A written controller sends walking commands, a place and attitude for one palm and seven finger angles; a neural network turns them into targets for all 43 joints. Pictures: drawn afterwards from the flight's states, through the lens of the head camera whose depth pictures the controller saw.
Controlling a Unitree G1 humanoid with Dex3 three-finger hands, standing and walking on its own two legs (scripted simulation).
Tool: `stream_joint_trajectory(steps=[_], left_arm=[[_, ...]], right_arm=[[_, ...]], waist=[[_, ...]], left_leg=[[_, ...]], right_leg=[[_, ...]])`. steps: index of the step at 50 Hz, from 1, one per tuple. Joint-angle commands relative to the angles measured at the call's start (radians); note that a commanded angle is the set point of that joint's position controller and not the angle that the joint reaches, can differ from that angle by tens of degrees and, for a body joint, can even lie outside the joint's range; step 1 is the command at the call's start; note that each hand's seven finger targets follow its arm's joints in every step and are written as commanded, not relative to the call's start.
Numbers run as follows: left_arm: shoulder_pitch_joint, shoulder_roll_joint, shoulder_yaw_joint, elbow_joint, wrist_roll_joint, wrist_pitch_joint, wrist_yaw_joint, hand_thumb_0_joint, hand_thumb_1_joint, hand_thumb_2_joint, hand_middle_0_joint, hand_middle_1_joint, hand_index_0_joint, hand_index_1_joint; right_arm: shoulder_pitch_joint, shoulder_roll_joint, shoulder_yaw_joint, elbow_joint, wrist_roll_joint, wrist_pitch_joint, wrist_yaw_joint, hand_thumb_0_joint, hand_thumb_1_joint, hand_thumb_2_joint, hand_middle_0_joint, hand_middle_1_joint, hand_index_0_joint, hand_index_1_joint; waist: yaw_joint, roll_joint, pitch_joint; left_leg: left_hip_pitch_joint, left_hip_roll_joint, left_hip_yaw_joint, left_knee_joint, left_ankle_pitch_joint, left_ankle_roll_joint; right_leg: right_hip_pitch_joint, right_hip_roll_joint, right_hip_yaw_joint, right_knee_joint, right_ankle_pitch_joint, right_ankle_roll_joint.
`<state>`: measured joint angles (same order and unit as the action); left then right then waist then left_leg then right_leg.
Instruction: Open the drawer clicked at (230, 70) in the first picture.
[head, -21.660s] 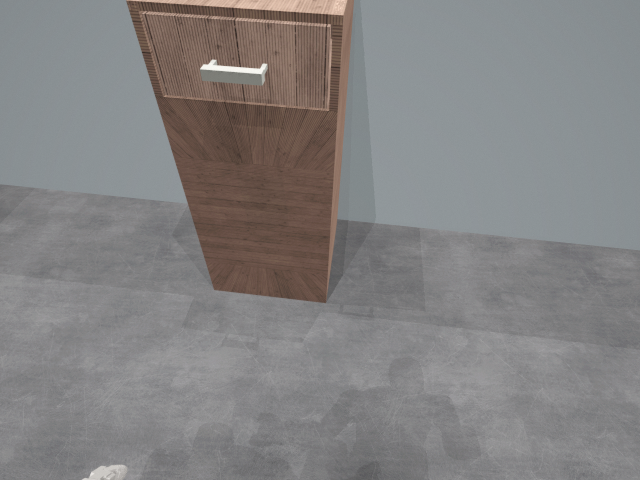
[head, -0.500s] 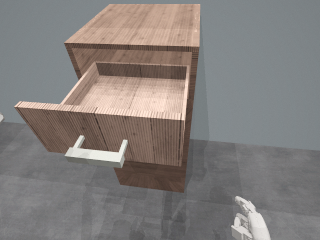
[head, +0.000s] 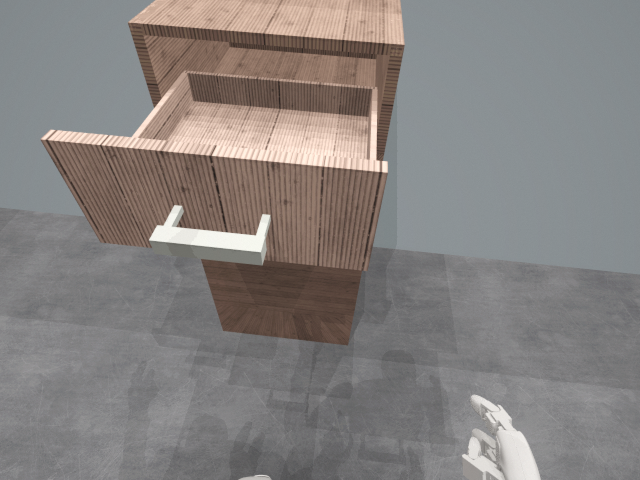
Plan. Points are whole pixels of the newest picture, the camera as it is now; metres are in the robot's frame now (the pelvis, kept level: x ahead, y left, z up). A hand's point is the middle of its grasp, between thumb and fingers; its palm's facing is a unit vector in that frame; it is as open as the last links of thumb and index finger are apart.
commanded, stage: step back with the hand held close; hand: left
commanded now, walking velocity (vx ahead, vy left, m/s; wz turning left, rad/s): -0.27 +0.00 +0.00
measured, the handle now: (215, 231) +0.36 +0.16 +0.13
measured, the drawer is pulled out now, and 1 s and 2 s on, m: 0.29 0.29 0.29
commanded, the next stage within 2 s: stop stepping back and stand still in 0.40 s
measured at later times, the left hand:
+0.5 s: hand out of the picture +0.07 +0.21 +0.33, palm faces +0.55 -0.74 -0.38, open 7.4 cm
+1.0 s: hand out of the picture -0.05 +0.20 +0.30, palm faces +0.55 -0.75 -0.36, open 7.5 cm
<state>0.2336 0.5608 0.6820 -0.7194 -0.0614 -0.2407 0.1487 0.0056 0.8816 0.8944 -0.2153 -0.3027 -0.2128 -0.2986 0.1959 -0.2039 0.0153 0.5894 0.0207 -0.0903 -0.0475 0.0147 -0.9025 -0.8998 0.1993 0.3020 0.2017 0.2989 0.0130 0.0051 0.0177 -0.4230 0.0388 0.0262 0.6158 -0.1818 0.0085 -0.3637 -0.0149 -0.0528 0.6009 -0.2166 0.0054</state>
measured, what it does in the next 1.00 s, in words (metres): walks backwards: left foot, then right foot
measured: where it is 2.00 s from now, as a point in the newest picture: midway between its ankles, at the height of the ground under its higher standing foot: outside the picture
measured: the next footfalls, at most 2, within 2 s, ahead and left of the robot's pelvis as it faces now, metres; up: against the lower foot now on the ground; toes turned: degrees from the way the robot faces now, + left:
left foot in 0.18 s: +0.04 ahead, +0.11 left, +0.00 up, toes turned +3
right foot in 0.54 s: -0.23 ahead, -0.13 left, +0.00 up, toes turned +2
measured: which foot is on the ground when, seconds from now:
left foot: down 0.00-0.04, up 0.06-0.16, down 0.18-0.54, up 0.56-0.80, down 0.82-1.00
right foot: down 0.00-0.20, up 0.22-0.52, down 0.54-1.00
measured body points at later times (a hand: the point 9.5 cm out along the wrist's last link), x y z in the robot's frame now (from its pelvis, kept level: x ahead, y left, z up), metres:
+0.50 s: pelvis -0.13 -0.01 +0.01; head -0.10 +0.00 +0.45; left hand +0.04 +0.24 +0.34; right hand +0.04 -0.22 -0.08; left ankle +0.00 +0.11 -0.72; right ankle -0.23 -0.12 -0.70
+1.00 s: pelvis -0.24 -0.03 +0.01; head -0.26 -0.02 +0.46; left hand -0.09 +0.24 +0.31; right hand -0.10 -0.30 -0.06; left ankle -0.24 +0.08 -0.72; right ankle -0.25 -0.11 -0.72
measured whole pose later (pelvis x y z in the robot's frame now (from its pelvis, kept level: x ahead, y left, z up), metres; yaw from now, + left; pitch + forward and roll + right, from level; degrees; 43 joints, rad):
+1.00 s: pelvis -0.24 -0.03 +0.01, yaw +0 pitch +0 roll +0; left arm 0.38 0.46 0.55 -0.72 -0.05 -0.21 0.16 0.01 0.89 0.90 -0.21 -0.30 -0.20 -0.30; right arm 0.28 -0.26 -0.02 0.63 0.02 -0.09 -0.06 0.02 -0.91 -0.90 0.20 0.30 0.20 0.30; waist -0.03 -0.02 -0.06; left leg -0.25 0.02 0.08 0.52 -0.28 0.01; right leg -0.23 0.01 -0.07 0.54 -0.31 -0.04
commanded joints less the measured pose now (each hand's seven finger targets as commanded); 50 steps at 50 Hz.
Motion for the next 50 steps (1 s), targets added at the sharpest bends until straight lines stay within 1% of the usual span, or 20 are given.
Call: stream_joint_trajectory(steps=[1,3,6,7,8,10,12,17,25,26,28,29,30,32,36,40,43,45,48,50], left_arm=[[-0.141,0.151,0.018,-0.110,0.004,-0.029,0.014,0.000,0.900,0.900,-0.200,-0.300,-0.200,-0.300],[-0.179,0.139,-0.035,-0.151,0.008,-0.024,0.023,0.000,0.900,0.900,-0.200,-0.300,-0.200,-0.300],[-0.180,0.162,0.003,-0.148,0.020,-0.005,0.027,0.000,0.900,0.900,-0.200,-0.300,-0.200,-0.300],[-0.189,0.219,0.048,-0.143,0.022,-0.006,0.034,0.000,0.900,0.900,-0.200,-0.300,-0.200,-0.300],[-0.163,0.153,0.005,-0.135,0.009,-0.007,0.031,0.000,0.900,0.900,-0.200,-0.300,-0.200,-0.300],[-0.182,0.161,0.054,-0.201,0.012,-0.043,0.041,0.000,0.900,0.900,-0.200,-0.300,-0.200,-0.300],[-0.192,0.226,0.114,-0.206,0.004,-0.071,0.038,0.000,0.900,0.900,-0.200,-0.300,-0.200,-0.300],[-0.055,0.145,0.061,-0.268,-0.010,-0.042,0.015,0.000,0.900,0.900,-0.200,-0.300,-0.200,-0.300],[-0.080,0.186,0.098,-0.213,-0.057,-0.027,-0.001,0.000,0.900,0.900,-0.200,-0.300,-0.200,-0.300],[-0.058,0.209,0.115,-0.203,-0.056,-0.032,-0.007,0.000,0.900,0.900,-0.200,-0.300,-0.200,-0.300],[-0.034,0.302,0.164,-0.185,-0.057,-0.038,0.003,0.000,0.900,0.900,-0.200,-0.300,-0.200,-0.300],[-0.039,0.308,0.176,-0.159,-0.048,-0.050,0.014,0.000,0.900,0.900,-0.200,-0.300,-0.200,-0.300],[0.018,0.245,0.150,-0.168,-0.042,-0.051,0.013,0.000,0.900,0.900,-0.200,-0.300,-0.200,-0.300],[0.067,0.272,0.197,-0.107,-0.028,-0.036,0.013,0.000,0.900,0.900,-0.200,-0.300,-0.200,-0.300],[-0.022,0.196,0.100,0.026,-0.013,-0.027,0.020,0.000,0.900,0.900,-0.200,-0.300,-0.200,-0.300],[-0.073,0.148,-0.002,0.045,-0.008,-0.013,0.019,0.000,0.900,0.900,-0.200,-0.300,-0.200,-0.300],[-0.039,0.142,-0.032,-0.062,-0.005,-0.026,0.015,0.000,0.900,0.900,-0.200,-0.300,-0.200,-0.300],[-0.004,0.153,-0.018,-0.183,0.009,-0.034,0.025,0.000,0.900,0.900,-0.200,-0.300,-0.200,-0.300],[-0.018,0.154,-0.011,-0.306,0.012,-0.061,0.035,0.000,0.900,0.900,-0.200,-0.300,-0.200,-0.300],[-0.047,0.167,0.007,-0.338,0.025,-0.068,0.046,0.000,0.900,0.900,-0.200,-0.300,-0.200,-0.300]], right_arm=[[-0.070,-0.149,-0.067,-0.132,0.003,-0.059,-0.009,0.000,-0.900,-0.900,0.200,0.300,0.200,0.300],[-0.068,-0.130,-0.063,-0.104,0.003,-0.045,-0.010,0.000,-0.900,-0.900,0.200,0.300,0.200,0.300],[-0.084,-0.115,-0.039,-0.111,-0.012,-0.042,-0.016,0.000,-0.900,-0.900,0.200,0.300,0.200,0.300],[-0.091,-0.130,-0.041,-0.106,-0.012,-0.035,-0.024,0.000,-0.900,-0.900,0.200,0.300,0.200,0.300],[-0.079,-0.130,-0.040,-0.107,-0.014,-0.031,-0.030,0.000,-0.900,-0.900,0.200,0.300,0.200,0.300],[-0.090,-0.163,-0.056,-0.141,-0.025,-0.049,-0.028,0.000,-0.900,-0.900,0.200,0.300,0.200,0.300],[-0.064,-0.131,-0.076,-0.101,-0.034,-0.073,-0.018,0.000,-0.900,-0.900,0.200,0.300,0.200,0.300],[-0.055,-0.134,-0.094,-0.089,-0.017,-0.101,0.020,0.000,-0.900,-0.900,0.200,0.300,0.200,0.300],[-0.109,-0.123,-0.067,-0.058,-0.022,-0.095,0.029,0.000,-0.900,-0.900,0.200,0.300,0.200,0.300],[-0.106,-0.118,-0.064,-0.073,-0.012,-0.083,0.030,0.000,-0.900,-0.900,0.200,0.300,0.200,0.300],[-0.110,-0.096,-0.049,-0.090,0.012,-0.045,0.024,0.000,-0.900,-0.900,0.200,0.300,0.200,0.300],[-0.091,-0.108,-0.039,-0.080,0.010,-0.039,0.023,0.000,-0.900,-0.900,0.200,0.300,0.200,0.300],[-0.097,-0.102,-0.041,-0.097,0.028,-0.042,0.022,0.000,-0.900,-0.900,0.200,0.300,0.200,0.300],[-0.113,-0.100,-0.037,-0.116,0.021,-0.042,0.007,0.000,-0.900,-0.900,0.200,0.300,0.200,0.300],[-0.073,-0.115,-0.035,-0.087,0.011,-0.030,-0.014,0.000,-0.900,-0.900,0.200,0.300,0.200,0.300],[-0.048,-0.155,-0.060,-0.084,0.009,-0.044,-0.016,0.000,-0.900,-0.900,0.200,0.300,0.200,0.300],[-0.058,-0.170,-0.074,-0.111,0.020,-0.042,-0.014,0.000,-0.900,-0.900,0.200,0.300,0.200,0.300],[-0.032,-0.149,-0.064,-0.120,0.011,-0.044,-0.011,0.000,-0.900,-0.900,0.200,0.300,0.200,0.300],[-0.064,-0.151,-0.062,-0.132,-0.004,-0.064,-0.017,0.000,-0.900,-0.900,0.200,0.300,0.200,0.300],[-0.074,-0.146,-0.052,-0.132,-0.011,-0.081,-0.023,0.000,-0.900,-0.900,0.200,0.300,0.200,0.300]], waist=[[-0.025,-0.053,-0.037],[-0.028,-0.169,-0.061],[-0.022,-0.173,-0.084],[-0.023,-0.112,-0.062],[-0.032,0.001,-0.051],[-0.008,0.392,-0.061],[-0.019,0.316,-0.178],[-0.012,0.213,-0.271],[-0.006,0.232,-0.263],[-0.008,0.157,-0.251],[-0.012,-0.176,-0.171],[-0.019,-0.131,-0.163],[-0.027,-0.139,-0.184],[-0.020,-0.157,-0.208],[-0.024,-0.092,-0.122],[-0.032,-0.104,-0.077],[-0.020,-0.017,-0.106],[-0.040,0.043,-0.161],[-0.035,0.112,-0.115],[-0.036,0.264,-0.061]], left_leg=[[0.001,-0.002,-0.033,0.023,-0.338,-0.006],[0.151,-0.042,-0.002,0.338,-0.261,-0.022],[0.119,-0.001,-0.013,0.192,-0.240,-0.012],[0.163,0.004,-0.009,0.046,-0.201,-0.018],[0.125,0.024,-0.065,-0.148,-0.218,-0.001],[-0.143,0.288,-0.375,-0.400,-0.239,0.103],[-0.062,0.320,-0.355,-0.371,-0.097,0.131],[0.271,0.234,-0.180,-0.205,0.450,0.111],[0.159,0.215,-0.179,-0.298,0.180,0.063],[0.141,0.158,-0.128,-0.214,0.042,0.030],[0.001,-0.041,-0.003,0.238,-0.215,-0.063],[-0.089,-0.034,-0.053,0.395,-0.235,-0.058],[-0.136,-0.035,-0.072,0.427,-0.200,-0.046],[-0.162,-0.024,-0.041,0.371,-0.136,-0.042],[-0.012,-0.016,0.018,0.076,-0.130,-0.007],[0.146,-0.003,0.017,-0.163,-0.066,0.040],[0.185,0.053,-0.032,-0.169,0.012,0.068],[0.181,0.044,-0.021,-0.156,0.074,0.060],[0.161,0.104,-0.144,-0.264,-0.199,0.086],[0.122,0.194,-0.270,-0.371,-0.438,0.117]], right_leg=[[-0.128,-0.149,0.240,-0.342,-0.429,-0.067],[-0.276,-0.296,0.307,-0.456,-0.469,-0.132],[-0.156,-0.250,0.158,-0.341,-0.205,-0.105],[-0.164,-0.214,0.133,-0.290,-0.192,-0.090],[-0.135,-0.153,0.091,-0.189,-0.197,-0.058],[0.018,0.040,0.017,0.261,-0.229,0.000],[-0.017,0.046,0.094,0.504,-0.319,-0.012],[-0.061,0.067,0.029,0.362,-0.258,0.011],[0.199,0.071,0.007,-0.111,-0.175,-0.028],[0.210,0.003,0.054,-0.269,-0.093,-0.055],[0.073,-0.333,0.400,-0.416,0.116,-0.153],[0.094,-0.354,0.300,-0.362,0.307,-0.149],[0.188,-0.273,0.201,-0.264,0.604,-0.049],[0.288,-0.236,0.181,-0.173,0.760,-0.066],[0.233,-0.224,0.183,-0.211,0.517,-0.093],[0.175,-0.176,0.182,-0.234,0.217,-0.034],[0.191,-0.115,0.165,-0.215,0.175,0.010],[0.218,-0.098,0.128,-0.164,0.197,-0.034],[0.114,-0.024,0.084,-0.112,-0.136,-0.034],[0.030,0.027,0.002,0.033,-0.188,-0.025]])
